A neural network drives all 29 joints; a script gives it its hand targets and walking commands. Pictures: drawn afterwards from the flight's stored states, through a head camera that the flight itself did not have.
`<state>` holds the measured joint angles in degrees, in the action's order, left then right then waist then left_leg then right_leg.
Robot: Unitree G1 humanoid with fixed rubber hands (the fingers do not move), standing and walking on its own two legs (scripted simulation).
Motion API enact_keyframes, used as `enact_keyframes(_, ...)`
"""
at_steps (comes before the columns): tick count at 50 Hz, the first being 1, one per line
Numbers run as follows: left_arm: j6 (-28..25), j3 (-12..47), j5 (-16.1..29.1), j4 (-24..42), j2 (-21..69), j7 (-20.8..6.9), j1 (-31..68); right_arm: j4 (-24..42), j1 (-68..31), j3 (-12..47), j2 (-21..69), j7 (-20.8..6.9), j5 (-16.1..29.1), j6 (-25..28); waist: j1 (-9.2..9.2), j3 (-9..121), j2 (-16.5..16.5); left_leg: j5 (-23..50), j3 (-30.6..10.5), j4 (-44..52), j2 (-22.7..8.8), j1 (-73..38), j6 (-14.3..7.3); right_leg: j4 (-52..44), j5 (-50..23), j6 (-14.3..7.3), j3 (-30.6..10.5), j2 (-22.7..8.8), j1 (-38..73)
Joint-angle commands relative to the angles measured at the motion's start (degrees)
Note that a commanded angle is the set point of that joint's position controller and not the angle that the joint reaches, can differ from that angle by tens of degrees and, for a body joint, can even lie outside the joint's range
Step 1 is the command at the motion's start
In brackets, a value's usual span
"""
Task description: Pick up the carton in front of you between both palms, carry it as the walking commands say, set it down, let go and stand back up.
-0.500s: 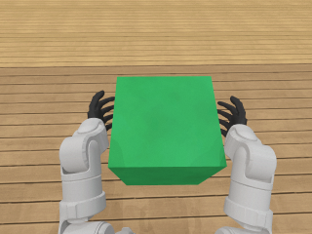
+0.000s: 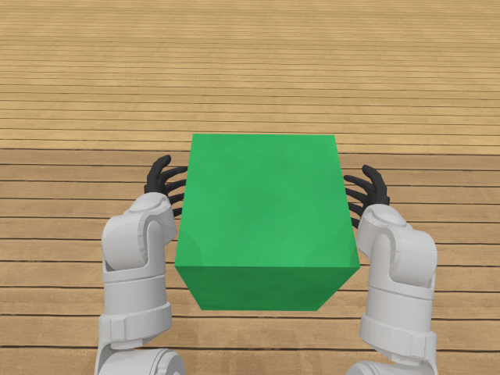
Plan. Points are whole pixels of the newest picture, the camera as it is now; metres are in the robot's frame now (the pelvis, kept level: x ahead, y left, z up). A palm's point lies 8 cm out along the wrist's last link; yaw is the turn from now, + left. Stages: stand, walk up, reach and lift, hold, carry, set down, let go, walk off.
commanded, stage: carry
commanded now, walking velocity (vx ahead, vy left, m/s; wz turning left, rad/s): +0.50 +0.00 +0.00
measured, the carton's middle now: (261, 231) +0.35 +0.02 +0.07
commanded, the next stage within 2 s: none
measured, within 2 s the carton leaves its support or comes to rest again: neither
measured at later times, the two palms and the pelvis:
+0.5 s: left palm (203, 89) +0.64 +0.16 +0.17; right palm (352, 105) +0.60 -0.14 +0.17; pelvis +0.29 +0.04 +0.05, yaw -1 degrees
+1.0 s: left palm (221, 20) +0.91 +0.16 +0.22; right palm (338, 26) +0.93 -0.15 +0.22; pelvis +0.58 -0.01 +0.08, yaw +0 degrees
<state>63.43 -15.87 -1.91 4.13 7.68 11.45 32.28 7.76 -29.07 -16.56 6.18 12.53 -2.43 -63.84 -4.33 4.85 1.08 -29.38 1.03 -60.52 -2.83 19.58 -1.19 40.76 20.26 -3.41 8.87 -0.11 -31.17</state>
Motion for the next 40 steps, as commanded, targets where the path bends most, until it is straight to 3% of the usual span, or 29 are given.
enact_keyframes(1, -0.1, 34.8, 12.3, 5.9, 40.8, -0.8, 32.8, 1.6, -32.5, 29.2, 38.6, -0.1, 7.1, 0.4, -0.97, 21.0, -3.0, 2.4, -2.7, -24.2, 1.9, 29.2, -2.0, -16.1, -16.2, -13.6, -37.7, -18.5, 39.6)
enact_keyframes(2, -0.7, 36.0, 13.5, 7.4, 42.5, -1.3, 35.4, 1.3, -32.9, 28.9, 39.9, -0.3, 6.6, 1.0, -0.15, 20.4, -1.1, 4.3, -3.1, -21.2, 0.6, 29.0, -2.5, -16.3, -16.2, -11.8, -33.4, -17.2, 36.9)
enact_keyframes(4, -2.1, 38.3, 15.9, 9.6, 44.5, -2.1, 38.4, 1.3, -33.0, 29.3, 41.2, -0.4, 5.6, 2.0, 1.25, 20.7, -4.5, 7.1, -2.3, -16.5, -0.1, 27.2, -2.7, -18.5, -9.3, -9.0, -27.9, -15.9, 34.4)
enact_keyframes(6, -2.8, 38.5, 16.5, 9.9, 43.5, -2.4, 36.7, 2.5, -33.1, 30.9, 40.9, -0.2, 5.8, 2.8, 1.13, 20.2, -7.0, 8.4, -0.6, -13.3, -0.2, 28.7, -2.1, -20.0, -8.7, -9.4, -24.7, -15.5, 34.7)
enact_keyframes(9, -2.8, 37.0, 15.2, 9.5, 39.9, -1.6, 32.1, 4.7, -32.3, 32.2, 38.2, 0.3, 6.9, 2.9, 0.79, 18.5, -7.2, 10.3, 1.0, -2.2, -1.4, 29.2, -0.9, -21.3, -12.7, -9.9, -19.3, -15.0, 35.3)
enact_keyframes(11, -2.2, 35.4, 13.6, 8.5, 37.3, -0.9, 28.8, 4.8, -31.0, 32.4, 36.5, 0.4, 7.5, 2.3, 0.78, 16.7, -8.1, 11.5, 3.0, 8.2, -1.0, 24.4, -0.7, -22.1, -15.1, -8.8, -14.8, -13.7, 33.0)
enact_keyframes(13, -1.5, 33.9, 11.7, 7.4, 35.2, -0.2, 26.4, 4.3, -30.3, 32.2, 35.4, 0.3, 7.8, 1.6, 1.2, 15.0, -9.9, 11.9, 7.6, 16.4, 1.2, 17.8, -1.2, -22.4, -19.7, -6.9, -10.7, -12.5, 30.8)
enact_keyframes(15, -0.8, 32.3, 9.7, 6.5, 34.0, 0.3, 25.3, 3.0, -29.9, 32.0, 35.2, 0.1, 8.3, 1.0, 4.49, 16.0, -11.3, 11.7, 12.7, 22.3, 5.3, 6.0, -2.0, -16.1, -31.2, -4.2, -6.5, -11.6, 28.0)
enact_keyframes(16, -0.5, 31.6, 8.8, 6.0, 33.3, 0.5, 24.7, 1.8, -29.4, 31.8, 35.4, 0.0, 8.6, 0.8, 7.17, 18.3, -9.6, 13.5, 15.5, 26.6, 8.2, -3.7, -2.6, -8.0, -38.1, -2.5, -2.5, -10.1, 25.3)
enact_keyframes(17, -0.3, 31.0, 7.7, 5.7, 33.0, 0.6, 24.9, 0.0, -28.3, 31.4, 35.7, 0.0, 8.7, 0.8, 10.11, 23.5, -5.0, 11.7, 10.7, 26.6, 6.5, -18.8, -3.9, 4.1, -36.4, 0.0, -0.1, -7.9, 18.1)
enact_keyframes(18, 0.1, 30.1, 7.1, 5.9, 33.1, 0.6, 25.0, -0.5, -28.2, 31.3, 35.5, 0.1, 8.9, 0.9, 11.04, 27.7, 10.4, -0.6, -21.6, 35.2, -10.3, -28.7, -10.6, 22.6, -19.4, 3.8, -0.6, -2.4, 3.4)
enact_keyframes(19, 0.3, 29.7, 7.0, 5.9, 33.7, 0.5, 26.9, -0.8, -29.5, 32.0, 37.4, 0.0, 9.3, 1.0, 10.82, 25.6, 18.7, 8.2, -43.4, 44.5, -15.6, -33.4, -16.3, 34.1, 7.8, 3.9, -6.0, 5.9, -11.5)
enact_keyframes(20, 0.0, 29.8, 7.4, 5.9, 35.7, 0.5, 29.2, 1.7, -32.3, 33.2, 39.0, -0.6, 10.6, 0.9, 9.51, 23.9, 11.0, 15.2, -39.1, 40.4, -17.6, -33.1, -17.6, 42.9, 8.6, 2.1, -10.7, 2.0, -15.8)
enact_keyframes(21, -0.2, 28.8, 7.2, 5.5, 37.1, 0.3, 29.4, 3.4, -34.3, 35.5, 41.9, -1.2, 12.3, 1.1, 9.88, 22.6, 3.1, 22.0, -33.2, 36.5, -16.4, -29.7, -17.2, 45.0, 7.2, 1.3, -11.3, -0.2, -17.8)
enact_keyframes(22, -0.6, 28.4, 7.3, 4.9, 38.3, 0.0, 29.3, 5.3, -36.7, 37.3, 43.4, -1.7, 13.5, 1.6, 9.46, 20.7, -0.9, 24.5, -28.1, 35.8, -15.1, -25.9, -14.8, 42.2, 5.6, 0.8, -11.6, -2.0, -18.2)
enact_keyframes(23, -1.2, 28.8, 7.2, 4.6, 39.4, -0.2, 29.7, 6.4, -38.7, 38.4, 44.6, -2.1, 14.4, 2.1, 8.18, 20.7, -0.8, 21.5, -24.1, 37.0, -13.8, -23.9, -12.6, 38.3, 3.6, 0.5, -12.1, -3.1, -17.2)
enact_keyframes(24, -1.6, 28.8, 6.8, 4.6, 39.7, -0.3, 29.4, 7.3, -40.0, 39.6, 45.5, -2.6, 15.6, 2.7, 7.29, 21.2, 1.3, 18.5, -20.6, 38.2, -13.0, -22.9, -11.3, 35.6, 2.1, 0.3, -11.4, -3.5, -15.7)
enact_keyframes(26, -2.3, 30.0, 6.4, 5.2, 39.6, -0.2, 28.9, 7.8, -38.7, 40.1, 44.8, -3.0, 16.3, 3.5, 7.14, 20.7, 4.6, 17.8, -16.5, 39.6, -12.0, -22.4, -11.3, 32.3, 0.1, 0.6, -9.2, -3.3, -16.1)
enact_keyframes(29, -2.5, 31.4, 7.3, 6.8, 37.5, 0.3, 28.4, 7.4, -34.9, 38.5, 41.2, -2.3, 15.3, 3.5, 7.7, 18.9, 4.8, 20.8, -10.6, 41.3, -11.4, -22.3, -12.2, 20.8, -2.2, 1.8, -7.0, -4.2, -16.5)
enact_keyframes(31, -2.0, 32.0, 8.2, 7.3, 35.9, 0.4, 27.6, 6.5, -31.9, 36.9, 38.6, -1.4, 13.5, 2.9, 7.71, 17.3, 6.4, 22.4, -6.3, 42.3, -9.9, -19.9, -11.0, 10.7, -4.1, 2.1, -5.5, -4.2, -11.5)
enact_keyframes(34, -0.6, 31.8, 8.8, 6.6, 34.3, 0.4, 26.8, 4.7, -28.9, 34.3, 35.7, -0.3, 10.3, 1.7, 6.15, 15.2, 8.7, 29.9, -1.3, 41.1, -8.5, -17.8, -8.6, 0.5, -4.0, 1.4, 1.4, -1.0, -2.9)
enact_keyframes(35, -0.2, 31.5, 9.0, 5.9, 33.9, 0.3, 26.9, 4.3, -28.5, 33.5, 34.9, -0.1, 9.4, 1.3, 4.79, 15.4, 9.0, 35.7, 0.0, 37.9, -8.4, -16.7, -7.6, -1.6, -3.7, 0.7, 3.5, 0.8, 1.8)
enact_keyframes(36, 0.1, 31.2, 9.2, 4.6, 33.8, 0.2, 26.5, 4.0, -28.4, 32.8, 34.3, 0.1, 8.7, 0.9, 2.17, 16.7, 7.5, 42.6, 3.3, 31.0, -7.6, -14.5, -6.0, -5.7, -5.5, 0.0, 6.3, 3.5, 9.8)
enact_keyframes(37, 0.2, 30.8, 9.3, 3.0, 33.8, 0.2, 26.0, 3.4, -27.9, 32.2, 33.9, 0.3, 8.0, 0.5, -0.4, 20.6, 3.5, 47.3, 7.0, 19.7, -5.4, -9.7, -3.4, -7.6, -5.0, -1.5, 5.4, 4.3, 23.4)
enact_keyframes(38, 0.3, 30.2, 8.9, 1.3, 33.7, 0.3, 24.1, 3.4, -29.7, 31.5, 33.1, 0.4, 7.6, 0.2, -3.54, 24.1, -3.8, 35.7, 8.2, 4.1, -2.2, 1.4, -0.7, -12.2, 6.8, -4.1, -12.1, -4.4, 34.8)
enact_keyframes(39, 0.1, 30.2, 8.6, 1.1, 33.3, 0.6, 26.0, 3.3, -30.2, 30.8, 34.1, 0.2, 7.7, -0.1, -0.53, 25.5, -20.2, 7.8, 5.1, -9.1, 6.2, 17.9, 0.8, -21.1, 6.1, -11.9, -44.2, -17.7, 42.7)
enact_keyframes(40, 0.3, 31.2, 9.3, 2.1, 35.9, 0.4, 27.1, 3.4, -33.1, 30.5, 35.4, 0.1, 8.1, 0.1, -0.77, 23.5, -16.1, 0.5, -1.2, -19.7, 5.7, 25.3, -0.5, -22.4, -1.7, -14.5, -49.2, -19.9, 43.7)
